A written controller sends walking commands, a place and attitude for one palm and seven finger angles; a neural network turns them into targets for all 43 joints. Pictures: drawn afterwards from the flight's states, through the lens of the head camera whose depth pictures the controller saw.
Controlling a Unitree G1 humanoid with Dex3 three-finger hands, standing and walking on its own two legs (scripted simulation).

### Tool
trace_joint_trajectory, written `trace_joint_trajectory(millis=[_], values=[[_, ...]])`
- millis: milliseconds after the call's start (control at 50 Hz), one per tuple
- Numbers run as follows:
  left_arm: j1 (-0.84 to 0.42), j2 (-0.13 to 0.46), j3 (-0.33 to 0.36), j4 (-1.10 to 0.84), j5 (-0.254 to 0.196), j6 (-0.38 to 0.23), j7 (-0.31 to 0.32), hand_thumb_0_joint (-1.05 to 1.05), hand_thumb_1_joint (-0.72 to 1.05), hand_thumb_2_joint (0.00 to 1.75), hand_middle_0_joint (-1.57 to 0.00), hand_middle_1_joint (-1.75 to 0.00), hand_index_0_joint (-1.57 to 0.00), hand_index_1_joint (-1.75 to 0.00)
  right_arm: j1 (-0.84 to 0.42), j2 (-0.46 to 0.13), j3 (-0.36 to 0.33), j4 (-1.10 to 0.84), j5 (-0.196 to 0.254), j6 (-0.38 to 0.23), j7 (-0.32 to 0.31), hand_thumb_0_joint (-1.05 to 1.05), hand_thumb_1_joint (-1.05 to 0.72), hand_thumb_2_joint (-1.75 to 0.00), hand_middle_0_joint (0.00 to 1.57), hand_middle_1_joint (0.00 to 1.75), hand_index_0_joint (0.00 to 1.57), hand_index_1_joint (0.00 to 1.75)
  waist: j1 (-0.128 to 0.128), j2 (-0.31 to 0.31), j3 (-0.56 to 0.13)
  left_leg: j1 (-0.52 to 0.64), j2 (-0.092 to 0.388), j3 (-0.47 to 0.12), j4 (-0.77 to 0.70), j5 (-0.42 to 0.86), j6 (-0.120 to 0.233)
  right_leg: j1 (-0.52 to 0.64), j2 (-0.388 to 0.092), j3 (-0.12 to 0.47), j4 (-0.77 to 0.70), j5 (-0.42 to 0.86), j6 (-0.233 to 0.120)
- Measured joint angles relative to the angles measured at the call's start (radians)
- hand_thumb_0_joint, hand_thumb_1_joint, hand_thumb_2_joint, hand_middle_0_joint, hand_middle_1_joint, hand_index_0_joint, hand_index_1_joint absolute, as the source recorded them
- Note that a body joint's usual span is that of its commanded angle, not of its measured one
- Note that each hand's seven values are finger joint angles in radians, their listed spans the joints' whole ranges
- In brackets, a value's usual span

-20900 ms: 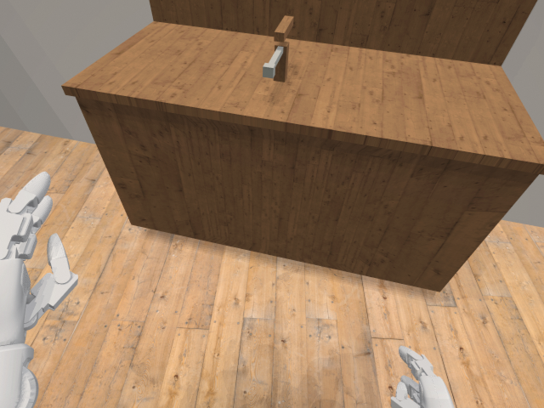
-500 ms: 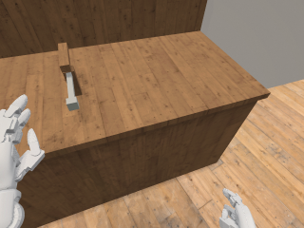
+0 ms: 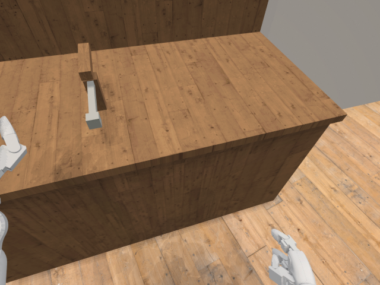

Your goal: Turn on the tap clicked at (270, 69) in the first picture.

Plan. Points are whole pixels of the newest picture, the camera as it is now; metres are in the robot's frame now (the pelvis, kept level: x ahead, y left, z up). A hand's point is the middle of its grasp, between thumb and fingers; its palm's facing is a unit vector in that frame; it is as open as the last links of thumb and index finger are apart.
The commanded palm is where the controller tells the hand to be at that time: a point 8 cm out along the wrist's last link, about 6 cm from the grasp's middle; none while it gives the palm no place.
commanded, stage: look again from close up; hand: left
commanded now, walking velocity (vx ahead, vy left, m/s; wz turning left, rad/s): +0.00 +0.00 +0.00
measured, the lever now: (93, 120) +0.41 +0.28 +0.09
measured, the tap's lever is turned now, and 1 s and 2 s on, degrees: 0 0 0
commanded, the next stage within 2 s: come to a stop and stand still in 0.08 s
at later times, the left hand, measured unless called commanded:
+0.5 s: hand (47, 184) +0.21 +0.25 +0.16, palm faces +0.38 -0.87 -0.30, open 7.4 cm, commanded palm +0.15 +0.29 +0.18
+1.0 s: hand (35, 166) +0.24 +0.28 +0.16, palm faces +0.44 -0.84 -0.31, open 7.4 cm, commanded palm +0.17 +0.30 +0.18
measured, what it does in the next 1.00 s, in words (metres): stands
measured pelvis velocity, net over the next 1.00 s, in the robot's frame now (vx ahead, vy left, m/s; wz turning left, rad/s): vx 0.02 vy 0.02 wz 0.00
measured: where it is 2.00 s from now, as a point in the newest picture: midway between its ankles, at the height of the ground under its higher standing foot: outside the picture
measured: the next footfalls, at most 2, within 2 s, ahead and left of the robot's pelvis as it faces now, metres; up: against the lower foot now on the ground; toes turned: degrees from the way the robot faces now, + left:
none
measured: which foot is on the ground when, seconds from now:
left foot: down 0.00-1.00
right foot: down 0.00-1.00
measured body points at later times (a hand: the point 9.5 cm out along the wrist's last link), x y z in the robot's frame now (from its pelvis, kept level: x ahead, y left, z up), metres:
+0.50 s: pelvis -0.01 +0.01 +0.00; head -0.02 +0.03 +0.45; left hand +0.18 +0.29 +0.18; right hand +0.16 -0.21 -0.06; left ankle +0.00 +0.09 -0.74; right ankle +0.04 -0.11 -0.74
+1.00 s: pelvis +0.02 +0.02 +0.00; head +0.03 +0.05 +0.45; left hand +0.21 +0.33 +0.18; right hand +0.20 -0.20 -0.07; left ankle +0.00 +0.09 -0.74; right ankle +0.04 -0.11 -0.74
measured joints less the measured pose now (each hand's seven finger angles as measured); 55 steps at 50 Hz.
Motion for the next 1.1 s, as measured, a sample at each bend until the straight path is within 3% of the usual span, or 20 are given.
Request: trace_joint_trajectory(millis=[100, 180, 260, 320, 400, 500, 540, 560, 580, 600, 640, 700, 760, 820, 900, 980, 1100], values=[[0.199, -0.106, -0.142, -0.122, 0.007, -0.014, -0.023, 0.01, 0.90, 0.90, -0.20, -0.30, -0.20, -0.30, 0.009, -0.016, -0.011, -0.022, -0.004, -0.009, 0.019, 0.01, -0.91, -0.90, 0.20, 0.30, 0.20, 0.30, -0.050, 0.034, -0.025, 0.003, -0.002, 0.032, -0.010, 0.006, 0.012, -0.004, -0.001, 0.032, -0.013, 0.020, 0.015], [0.311, -0.071, -0.169, -0.120, 0.015, -0.022, -0.053, 0.01, 0.89, 0.90, -0.21, -0.30, -0.21, -0.30, 0.031, -0.001, -0.006, -0.022, -0.008, 0.013, -0.010, 0.01, -0.91, -0.90, 0.20, 0.30, 0.20, 0.30, -0.069, 0.005, -0.048, 0.009, -0.003, 0.039, -0.027, 0.020, 0.012, -0.006, -0.002, 0.039, -0.017, 0.027, 0.015], [0.284, -0.035, -0.102, -0.079, 0.012, -0.011, -0.044, 0.01, 0.89, 0.90, -0.22, -0.31, -0.22, -0.30, 0.063, -0.002, -0.004, -0.020, -0.009, 0.011, -0.034, 0.01, -0.91, -0.90, 0.20, 0.30, 0.20, 0.30, -0.047, -0.025, -0.045, 0.004, 0.002, 0.031, -0.025, 0.028, 0.010, -0.002, 0.002, 0.031, -0.028, 0.039, 0.010], [0.227, -0.053, -0.072, -0.077, 0.016, -0.012, -0.025, 0.01, 0.89, 0.90, -0.22, -0.31, -0.22, -0.30, 0.079, -0.017, -0.005, -0.008, -0.011, -0.007, -0.037, 0.01, -0.91, -0.90, 0.20, 0.30, 0.20, 0.30, -0.021, -0.029, -0.040, 0.002, 0.005, 0.025, -0.020, 0.029, 0.011, 0.001, 0.005, 0.025, -0.031, 0.030, 0.009], [0.185, -0.100, -0.102, -0.102, 0.027, -0.027, -0.009, 0.01, 0.89, 0.90, -0.21, -0.30, -0.21, -0.30, 0.082, -0.027, -0.005, 0.009, -0.013, -0.027, -0.030, 0.01, -0.91, -0.90, 0.20, 0.30, 0.20, 0.30, -0.006, -0.028, -0.048, 0.006, 0.000, 0.022, -0.021, 0.029, 0.014, 0.013, 0.002, 0.025, -0.046, 0.047, 0.011], [0.189, -0.112, -0.154, -0.080, 0.041, -0.038, -0.017, 0.01, 0.90, 0.90, -0.21, -0.30, -0.21, -0.30, 0.065, -0.013, 0.000, 0.007, -0.016, -0.032, -0.024, 0.01, -0.91, -0.90, 0.20, 0.30, 0.20, 0.30, -0.019, -0.019, -0.069, 0.014, -0.003, 0.024, -0.039, 0.031, 0.016, 0.021, 0.000, 0.030, -0.065, 0.051, 0.017], [0.197, -0.097, -0.152, -0.063, 0.043, -0.035, -0.023, 0.01, 0.89, 0.90, -0.21, -0.30, -0.21, -0.30, 0.056, -0.002, 0.005, -0.001, -0.018, -0.029, -0.023, 0.01, -0.91, -0.90, 0.20, 0.30, 0.20, 0.30, -0.028, -0.018, -0.068, 0.017, -0.004, 0.025, -0.049, 0.033, 0.017, 0.022, -0.001, 0.032, -0.072, 0.053, 0.019], [0.155, -0.058, -0.133, -0.055, 0.085, -0.028, -0.044, 0.01, 0.89, 0.90, -0.21, -0.30, -0.21, -0.30, 0.062, 0.001, 0.007, -0.016, -0.027, -0.038, -0.027, 0.01, -0.91, -0.90, 0.20, 0.30, 0.20, 0.30, -0.022, -0.021, -0.055, 0.004, -0.004, 0.019, -0.036, 0.031, 0.018, 0.013, -0.002, 0.025, -0.062, 0.051, 0.020], [0.085, -0.003, -0.107, -0.018, 0.100, -0.056, -0.063, 0.01, 0.89, 0.90, -0.22, -0.31, -0.21, -0.30, 0.062, 0.006, 0.013, -0.017, -0.026, -0.048, -0.029, 0.01, -0.91, -0.90, 0.20, 0.30, 0.20, 0.30, -0.017, -0.032, -0.045, -0.015, -0.008, 0.011, -0.023, 0.030, 0.018, -0.006, -0.005, 0.016, -0.043, 0.043, 0.019], [0.029, 0.040, -0.075, 0.020, 0.085, -0.082, -0.068, 0.01, 0.89, 0.90, -0.22, -0.31, -0.21, -0.30, 0.051, 0.013, 0.021, -0.007, -0.025, -0.051, -0.028, 0.01, -0.91, -0.90, 0.20, 0.30, 0.20, 0.30, -0.015, -0.040, -0.033, -0.026, -0.009, 0.006, -0.018, 0.031, 0.016, -0.017, -0.007, 0.011, -0.034, 0.039, 0.016], [-0.002, 0.065, -0.014, 0.047, 0.038, -0.093, -0.053, 0.01, 0.89, 0.90, -0.22, -0.31, -0.22, -0.30, 0.030, 0.018, 0.022, -0.006, -0.018, -0.052, -0.010, 0.01, -0.91, -0.90, 0.20, 0.30, 0.20, 0.30, -0.020, -0.034, -0.014, -0.032, -0.005, 0.012, -0.012, 0.028, 0.013, -0.025, -0.003, 0.017, -0.031, 0.041, 0.011], [0.084, 0.006, -0.002, -0.025, -0.003, -0.086, -0.036, 0.01, 0.89, 0.90, -0.21, -0.30, -0.21, -0.30, 0.027, 0.004, 0.005, -0.020, -0.011, -0.061, 0.012, 0.01, -0.91, -0.90, 0.20, 0.30, 0.20, 0.30, -0.038, 0.006, -0.009, -0.036, -0.008, 0.026, -0.003, 0.014, 0.021, -0.032, -0.005, 0.030, -0.025, 0.034, 0.020], [0.238, -0.061, -0.079, -0.126, -0.007, -0.090, -0.041, 0.01, 0.90, 0.90, -0.21, -0.30, -0.20, -0.30, 0.036, -0.008, -0.010, -0.010, -0.005, -0.057, 0.017, 0.01, -0.91, -0.90, 0.20, 0.30, 0.20, 0.30, -0.048, 0.033, -0.022, -0.025, -0.016, 0.038, -0.007, 0.001, 0.032, -0.028, -0.012, 0.043, -0.018, 0.017, 0.033], [0.324, -0.073, -0.133, -0.151, 0.003, -0.084, -0.056, 0.01, 0.90, 0.90, -0.21, -0.30, -0.21, -0.30, 0.048, 0.000, -0.013, 0.014, -0.004, -0.038, 0.000, 0.01, -0.91, -0.90, 0.20, 0.30, 0.20, 0.30, -0.044, 0.020, -0.037, -0.008, -0.023, 0.037, -0.018, -0.006, 0.035, -0.019, -0.019, 0.044, -0.008, -0.002, 0.038], [0.284, -0.048, -0.103, -0.102, 0.006, -0.061, -0.047, 0.01, 0.89, 0.90, -0.22, -0.31, -0.22, -0.30, 0.052, 0.012, -0.005, 0.029, -0.003, -0.019, -0.028, 0.01, -0.91, -0.90, 0.20, 0.30, 0.20, 0.30, -0.028, -0.022, -0.035, 0.010, -0.025, 0.020, -0.019, -0.012, 0.031, 0.000, -0.022, 0.027, 0.001, -0.020, 0.033], [0.188, -0.063, -0.072, -0.100, 0.002, -0.037, -0.020, 0.01, 0.89, 0.90, -0.22, -0.31, -0.21, -0.30, 0.030, 0.003, -0.001, 0.022, -0.005, -0.026, -0.033, 0.01, -0.91, -0.90, 0.20, 0.30, 0.20, 0.30, -0.015, -0.040, -0.019, 0.018, -0.020, 0.008, -0.002, -0.023, 0.028, 0.020, -0.017, 0.015, -0.003, -0.023, 0.029], [0.188, -0.097, -0.117, -0.181, 0.011, -0.051, -0.010, 0.01, 0.90, 0.90, -0.21, -0.30, -0.21, -0.30, -0.018, -0.002, -0.007, -0.014, -0.010, -0.027, -0.018, 0.01, -0.91, -0.90, 0.20, 0.30, 0.20, 0.30, -0.031, -0.036, -0.035, 0.023, -0.016, 0.017, -0.001, -0.026, 0.030, 0.030, -0.012, 0.023, -0.021, -0.012, 0.033]])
